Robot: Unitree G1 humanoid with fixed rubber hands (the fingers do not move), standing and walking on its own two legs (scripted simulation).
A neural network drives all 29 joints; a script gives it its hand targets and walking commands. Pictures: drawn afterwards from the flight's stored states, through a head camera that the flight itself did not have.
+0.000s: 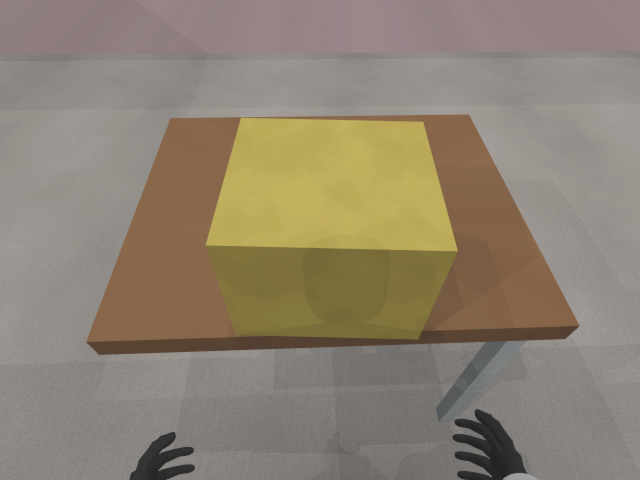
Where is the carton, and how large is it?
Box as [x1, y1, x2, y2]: [206, 118, 457, 339]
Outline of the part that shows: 241,118 206,242 206,247 235,333 254,335 417,339 457,251 423,123 408,121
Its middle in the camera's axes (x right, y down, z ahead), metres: +0.01 -0.02 +0.63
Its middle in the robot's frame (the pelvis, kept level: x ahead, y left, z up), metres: +0.48 +0.00 +0.00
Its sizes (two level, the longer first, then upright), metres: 0.298 0.271 0.230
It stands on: a table, 0.66 m high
